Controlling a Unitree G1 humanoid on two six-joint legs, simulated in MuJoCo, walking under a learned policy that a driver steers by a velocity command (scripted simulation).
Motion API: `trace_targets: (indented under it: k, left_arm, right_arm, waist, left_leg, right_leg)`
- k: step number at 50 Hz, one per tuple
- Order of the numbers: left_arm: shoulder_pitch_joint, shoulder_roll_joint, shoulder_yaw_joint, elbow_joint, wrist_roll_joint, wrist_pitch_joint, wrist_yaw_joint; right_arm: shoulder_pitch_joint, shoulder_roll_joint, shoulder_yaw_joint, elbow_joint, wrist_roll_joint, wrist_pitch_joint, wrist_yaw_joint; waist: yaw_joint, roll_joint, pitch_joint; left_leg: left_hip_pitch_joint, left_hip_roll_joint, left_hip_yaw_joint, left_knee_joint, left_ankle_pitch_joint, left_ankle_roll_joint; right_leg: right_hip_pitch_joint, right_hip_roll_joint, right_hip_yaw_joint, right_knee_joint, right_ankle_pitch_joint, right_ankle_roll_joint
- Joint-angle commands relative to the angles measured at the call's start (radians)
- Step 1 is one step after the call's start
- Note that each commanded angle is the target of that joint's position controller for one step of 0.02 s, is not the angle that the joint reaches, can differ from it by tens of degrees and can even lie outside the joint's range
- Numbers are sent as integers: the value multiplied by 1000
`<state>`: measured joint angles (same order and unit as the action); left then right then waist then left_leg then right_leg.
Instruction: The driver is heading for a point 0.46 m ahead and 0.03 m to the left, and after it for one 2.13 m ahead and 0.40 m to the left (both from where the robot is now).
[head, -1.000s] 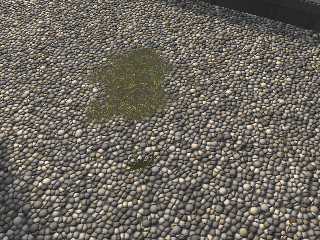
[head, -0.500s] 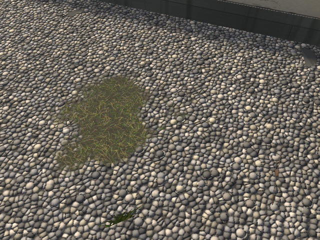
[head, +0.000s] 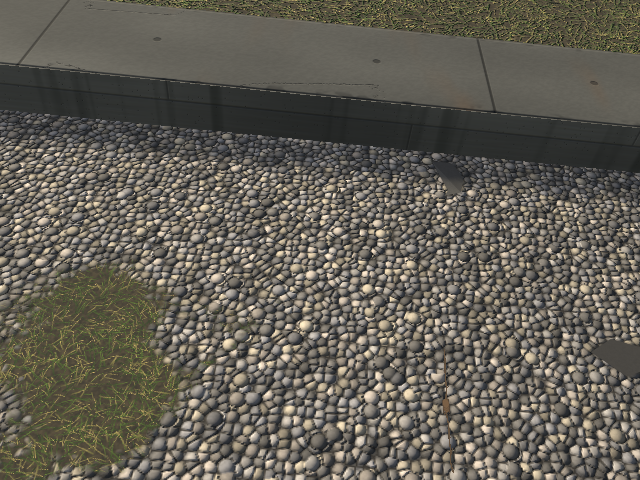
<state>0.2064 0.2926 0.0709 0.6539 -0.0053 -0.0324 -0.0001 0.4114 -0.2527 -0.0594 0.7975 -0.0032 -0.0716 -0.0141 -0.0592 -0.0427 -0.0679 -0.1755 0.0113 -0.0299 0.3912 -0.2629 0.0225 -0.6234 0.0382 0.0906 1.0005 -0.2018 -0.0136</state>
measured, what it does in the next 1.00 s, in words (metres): walks ahead, turning left: right foot, then left foot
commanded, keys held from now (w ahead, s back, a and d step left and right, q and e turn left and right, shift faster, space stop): w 0.26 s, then w+q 0.26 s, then q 0.42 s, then no key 0.06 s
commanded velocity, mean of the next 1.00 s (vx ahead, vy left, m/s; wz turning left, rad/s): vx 0.34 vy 0.00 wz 0.26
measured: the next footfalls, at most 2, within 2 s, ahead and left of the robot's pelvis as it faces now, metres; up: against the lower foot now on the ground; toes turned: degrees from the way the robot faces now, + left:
right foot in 0.28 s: +0.23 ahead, -0.16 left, +0.00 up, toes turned -2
left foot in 0.74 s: +0.51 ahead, +0.09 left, +0.00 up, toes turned +17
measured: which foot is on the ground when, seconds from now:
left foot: down 0.00-0.28, up 0.30-0.72, down 0.74-1.00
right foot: up 0.00-0.26, down 0.28-0.76, up 0.78-1.00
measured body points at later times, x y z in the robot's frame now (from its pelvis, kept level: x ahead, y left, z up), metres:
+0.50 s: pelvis +0.22 -0.06 +0.00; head +0.24 -0.07 +0.45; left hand +0.29 +0.21 -0.11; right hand +0.34 -0.34 -0.12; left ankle +0.25 +0.10 -0.66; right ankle +0.19 -0.16 -0.75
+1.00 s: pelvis +0.40 -0.01 -0.02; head +0.45 +0.03 +0.43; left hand +0.47 +0.31 -0.13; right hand +0.64 -0.23 -0.10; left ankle +0.47 +0.08 -0.75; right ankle +0.49 -0.18 -0.68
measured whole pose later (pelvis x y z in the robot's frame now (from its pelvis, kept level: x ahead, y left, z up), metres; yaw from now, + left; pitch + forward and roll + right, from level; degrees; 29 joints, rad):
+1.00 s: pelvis +0.40 -0.01 -0.02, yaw +19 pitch +3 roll -1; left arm 0.10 0.31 0.05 0.71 0.01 -0.01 0.04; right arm 0.18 -0.29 -0.06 0.62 -0.01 0.00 0.00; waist -0.02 -0.02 0.07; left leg -0.43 -0.12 -0.08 0.46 -0.07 0.09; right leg -0.61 -0.04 0.10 1.07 -0.38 0.07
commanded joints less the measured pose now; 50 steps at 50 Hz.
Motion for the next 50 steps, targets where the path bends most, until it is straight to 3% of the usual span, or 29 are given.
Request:
trace_targets:
  k: [1,4,9,11,12,13,14,15,16,17,18,20,22,24,26,29,31,34,36,37,38,39,40,41,42,43,45,48,50]
  left_arm:
    - [-120,32,6,-88,-3,-28,-7]
    - [-211,2,-8,-114,-11,-39,-18]
    - [-267,16,-9,-127,-27,-55,-43]
    - [-225,39,-1,-121,-29,-62,-47]
    - [-149,60,12,-98,-25,-62,-43]
    - [-16,103,34,-56,-20,-61,-33]
    - [180,168,53,-26,-2,-57,-19]
    - [259,265,72,-2,5,-49,-19]
    - [269,168,49,7,6,-49,-18]
    - [206,125,31,9,4,-50,-15]
    - [138,92,19,4,5,-51,-16]
    - [54,48,7,9,15,-61,-21]
    - [31,45,12,28,13,-77,-22]
    - [34,61,20,50,16,-88,-18]
    - [36,75,24,69,17,-89,-12]
    - [14,101,27,80,12,-80,6]
    - [48,130,33,99,3,-68,18]
    - [41,169,46,104,-18,-40,33]
    - [22,181,52,93,-25,-17,43]
    - [27,160,43,85,-23,-15,43]
    - [98,60,11,61,28,-18,35]
    - [223,32,-15,42,30,-31,15]
    - [150,139,8,59,10,-35,2]
    - [58,143,8,28,-10,-31,3]
    - [31,123,6,33,1,-20,17]
    - [21,132,11,29,10,-5,29]
    - [48,124,14,34,15,18,35]
    - [48,92,5,43,21,25,48]
    - [28,88,3,44,18,32,52]
  right_arm:
    - [-7,-125,-23,-48,6,-18,-2]
    - [33,-149,-24,-27,10,-9,-2]
    - [71,-195,-32,1,27,5,7]
    - [58,-210,-37,8,34,14,7]
    - [35,-215,-38,6,37,16,4]
    - [29,-197,-32,5,35,14,3]
    - [4,-140,-9,-27,15,6,5]
    - [78,-27,27,-62,14,-17,6]
    - [30,-129,-1,-45,42,-34,6]
    - [-47,-173,-17,-65,59,-38,11]
    - [-84,-159,-15,-65,49,-35,11]
    - [-90,-128,-18,-60,31,-13,13]
    - [-69,-83,-11,-51,34,10,16]
    - [-95,-73,-12,-66,29,21,14]
    - [-146,-68,-8,-87,24,20,18]
    - [-267,-48,4,-130,9,10,41]
    - [-320,-48,4,-164,8,9,59]
    - [-300,-99,-18,-196,7,17,78]
    - [-153,-159,-51,-173,5,20,80]
    - [-49,-206,-75,-152,4,20,65]
    - [-28,-294,-87,-161,2,27,38]
    - [-92,-345,-82,-220,-18,21,40]
    - [-106,-269,-70,-245,-9,29,47]
    - [-162,-225,-56,-248,2,30,47]
    - [-202,-194,-49,-243,16,36,43]
    - [-236,-175,-43,-250,19,44,36]
    - [-271,-184,-46,-262,-5,51,30]
    - [-262,-199,-51,-257,-6,53,12]
    - [-260,-192,-48,-256,-2,63,-1]
  waist:
    - [-3,178,121]
    - [-46,201,132]
    - [-65,209,155]
    - [-20,219,141]
    - [33,206,100]
    - [95,169,10]
    - [186,60,-154]
    - [162,-259,-277]
    - [194,-175,-239]
    - [174,-128,-102]
    - [143,-68,-41]
    - [83,-75,48]
    - [51,-64,74]
    - [41,-30,97]
    - [47,-18,115]
    - [76,-9,151]
    - [94,-8,134]
    - [65,-36,88]
    - [-13,-34,2]
    - [-68,13,-57]
    - [-14,249,-150]
    - [69,344,-348]
    - [-11,143,-402]
    - [2,103,-263]
    - [35,20,-146]
    - [57,42,-90]
    - [95,103,-61]
    - [93,114,-87]
    - [79,122,-106]
  left_leg:
    - [104,201,-226,-244,-43,149]
    - [96,190,-156,-242,52,143]
    - [99,227,-147,-196,112,152]
    - [117,254,-160,-150,216,142]
    - [107,237,-130,-76,370,123]
    - [64,189,-71,82,512,97]
    - [-142,137,-28,387,353,54]
    - [-527,-22,21,736,-218,-7]
    - [-628,6,-100,879,-283,-5]
    - [-672,48,-95,905,-198,8]
    - [-635,86,-75,870,-114,7]
    - [-556,123,-76,796,-14,-3]
    - [-519,121,-74,779,26,-14]
    - [-550,115,-88,732,81,-27]
    - [-565,109,-89,615,184,-30]
    - [-450,74,9,363,353,-18]
    - [-413,58,39,283,376,-7]
    - [-375,17,67,231,262,34]
    - [-192,-50,103,181,214,76]
    - [-17,-67,78,99,338,110]
    - [248,144,-202,156,795,184]
    - [488,391,-698,100,884,438]
    - [440,339,-624,40,701,393]
    - [319,285,-499,18,556,337]
    - [172,229,-419,-8,452,281]
    - [51,198,-378,-35,407,260]
    - [-101,151,-342,-72,391,244]
    - [-125,136,-304,-60,440,243]
    - [-118,133,-305,-53,343,231]
  right_leg:
    - [-203,-69,-49,-50,100,25]
    - [-107,-72,-91,-245,135,35]
    - [47,-45,-131,-439,70,11]
    - [140,-33,-135,-504,49,-26]
    - [264,-13,-148,-550,71,-50]
    - [469,-15,-138,-568,83,-82]
    - [795,-200,66,-537,69,-150]
    - [1078,-449,495,-625,-84,-294]
    - [1007,-448,568,-695,-186,-293]
    - [893,-414,412,-705,-137,-250]
    - [772,-362,296,-730,-69,-221]
    - [596,-295,145,-801,46,-194]
    - [520,-283,55,-842,174,-194]
    - [499,-288,-18,-860,285,-196]
    - [501,-278,-88,-869,324,-185]
    - [450,-237,-215,-844,494,-145]
    - [502,-258,-232,-806,563,-132]
    - [620,-288,-247,-671,726,-99]
    - [622,-262,-263,-433,828,-66]
    - [544,-204,-280,-218,706,-22]
    - [285,-103,-281,122,0,37]
    - [7,65,-92,460,-548,82]
    - [-11,-3,48,482,-459,62]
    - [-51,-32,23,427,-365,47]
    - [-56,-71,7,341,-298,51]
    - [-18,-91,8,272,-256,55]
    - [84,-81,-7,205,-213,62]
    - [95,-67,-12,94,-174,88]
    - [89,-75,-6,41,-130,101]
